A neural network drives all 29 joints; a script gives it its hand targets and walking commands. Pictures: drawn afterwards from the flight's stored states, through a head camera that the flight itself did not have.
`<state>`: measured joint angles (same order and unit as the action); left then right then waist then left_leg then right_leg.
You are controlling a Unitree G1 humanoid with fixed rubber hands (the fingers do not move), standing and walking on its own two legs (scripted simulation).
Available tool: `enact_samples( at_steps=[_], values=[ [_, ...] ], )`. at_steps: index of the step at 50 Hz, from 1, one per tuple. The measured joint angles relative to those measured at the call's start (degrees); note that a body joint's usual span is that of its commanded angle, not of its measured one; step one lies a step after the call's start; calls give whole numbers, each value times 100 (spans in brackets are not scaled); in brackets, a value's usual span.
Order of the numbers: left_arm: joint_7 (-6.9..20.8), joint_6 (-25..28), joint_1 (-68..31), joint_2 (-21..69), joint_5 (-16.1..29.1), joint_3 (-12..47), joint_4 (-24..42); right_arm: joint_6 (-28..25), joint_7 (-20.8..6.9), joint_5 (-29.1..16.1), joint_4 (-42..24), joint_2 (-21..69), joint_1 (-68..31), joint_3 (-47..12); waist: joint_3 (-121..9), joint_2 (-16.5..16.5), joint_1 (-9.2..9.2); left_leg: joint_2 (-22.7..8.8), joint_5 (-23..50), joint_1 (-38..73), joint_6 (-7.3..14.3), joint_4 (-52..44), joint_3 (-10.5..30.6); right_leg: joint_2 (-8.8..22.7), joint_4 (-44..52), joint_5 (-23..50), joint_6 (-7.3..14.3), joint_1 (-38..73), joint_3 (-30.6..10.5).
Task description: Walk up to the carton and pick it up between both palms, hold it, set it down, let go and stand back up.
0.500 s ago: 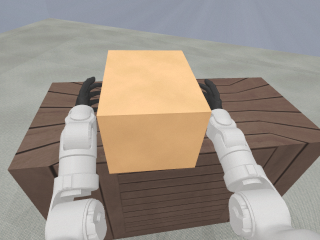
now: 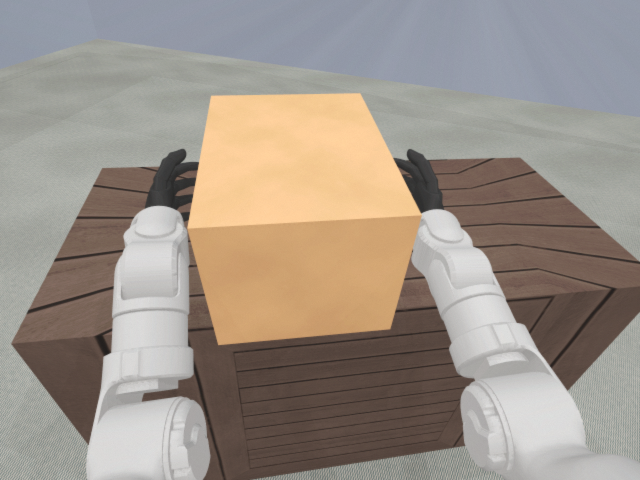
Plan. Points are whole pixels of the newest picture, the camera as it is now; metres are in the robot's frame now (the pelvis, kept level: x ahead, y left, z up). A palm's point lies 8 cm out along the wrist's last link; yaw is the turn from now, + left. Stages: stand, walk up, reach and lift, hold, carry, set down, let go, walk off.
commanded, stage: hold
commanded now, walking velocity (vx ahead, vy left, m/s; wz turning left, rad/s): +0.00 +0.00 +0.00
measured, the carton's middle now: (296, 206) +0.44 +0.00 +0.16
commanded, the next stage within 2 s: none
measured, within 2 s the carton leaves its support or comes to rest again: neither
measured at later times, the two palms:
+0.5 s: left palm (153, 209) +0.37 +0.16 +0.22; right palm (426, 200) +0.36 -0.15 +0.22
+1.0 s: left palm (148, 206) +0.36 +0.16 +0.23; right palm (428, 194) +0.36 -0.15 +0.23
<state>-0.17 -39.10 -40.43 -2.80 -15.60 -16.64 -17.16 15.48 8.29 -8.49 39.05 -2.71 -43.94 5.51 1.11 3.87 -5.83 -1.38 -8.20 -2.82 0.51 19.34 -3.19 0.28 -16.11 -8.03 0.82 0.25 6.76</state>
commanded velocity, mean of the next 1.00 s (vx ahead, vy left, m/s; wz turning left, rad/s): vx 0.00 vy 0.00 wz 0.00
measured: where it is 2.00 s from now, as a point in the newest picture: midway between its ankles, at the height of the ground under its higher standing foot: outside the picture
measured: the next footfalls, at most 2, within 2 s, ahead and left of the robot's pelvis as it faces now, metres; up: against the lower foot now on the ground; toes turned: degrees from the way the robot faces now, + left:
none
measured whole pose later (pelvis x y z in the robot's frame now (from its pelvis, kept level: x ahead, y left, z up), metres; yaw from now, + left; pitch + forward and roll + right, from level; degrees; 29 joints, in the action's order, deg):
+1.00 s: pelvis +0.00 +0.00 +0.00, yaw +0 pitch -9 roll -1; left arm 1.3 -46.8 -39.3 -2.8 -15.9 -17.6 -8.8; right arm 24.0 9.8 -11.3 32.3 -3.4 -45.2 3.5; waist -0.8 3.3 -5.7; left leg -1.4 -7.6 -2.4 0.4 18.6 -3.0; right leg 0.2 -16.1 -7.9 1.1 0.4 6.8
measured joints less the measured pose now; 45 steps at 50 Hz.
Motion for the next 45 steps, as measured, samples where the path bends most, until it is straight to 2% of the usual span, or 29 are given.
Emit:
enact_samples(
  at_steps=[22, 45],
  values=[
    [2, -486, 106, 2, 43, 11, 585, 487, 86, -257, -454, -77, -38, -160, -102, -30, -3, -1, 7, 0, 0, 14, 12, -4, 0, 11, 4, 9, 6],
    [121, -759, 91, 3, -20, -94, 794, 828, 132, -275, -620, -64, -149, -172, -193, -52, 11, 2, 67, 34, -12, -70, 15, -4, -10, 17, 23, 0, 4]
  ],
)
